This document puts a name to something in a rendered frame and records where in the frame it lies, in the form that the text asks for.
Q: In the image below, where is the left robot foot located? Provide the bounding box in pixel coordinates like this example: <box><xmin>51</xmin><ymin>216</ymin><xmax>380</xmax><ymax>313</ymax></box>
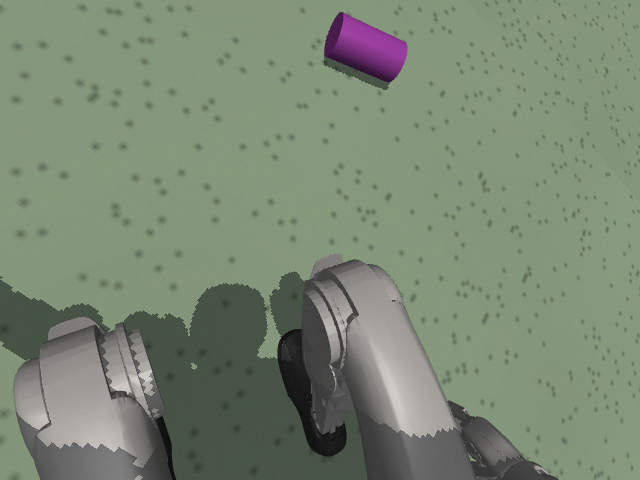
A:
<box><xmin>156</xmin><ymin>417</ymin><xmax>176</xmax><ymax>480</ymax></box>

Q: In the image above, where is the right robot hand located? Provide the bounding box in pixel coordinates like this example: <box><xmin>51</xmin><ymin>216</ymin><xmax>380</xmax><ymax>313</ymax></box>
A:
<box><xmin>447</xmin><ymin>400</ymin><xmax>526</xmax><ymax>480</ymax></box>

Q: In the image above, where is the right robot foot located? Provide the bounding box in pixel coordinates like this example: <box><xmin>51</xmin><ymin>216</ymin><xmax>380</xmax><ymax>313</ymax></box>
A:
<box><xmin>277</xmin><ymin>329</ymin><xmax>347</xmax><ymax>456</ymax></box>

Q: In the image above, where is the right robot arm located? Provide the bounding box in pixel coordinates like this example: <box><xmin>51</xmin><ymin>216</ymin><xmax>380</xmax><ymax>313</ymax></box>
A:
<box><xmin>502</xmin><ymin>461</ymin><xmax>559</xmax><ymax>480</ymax></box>

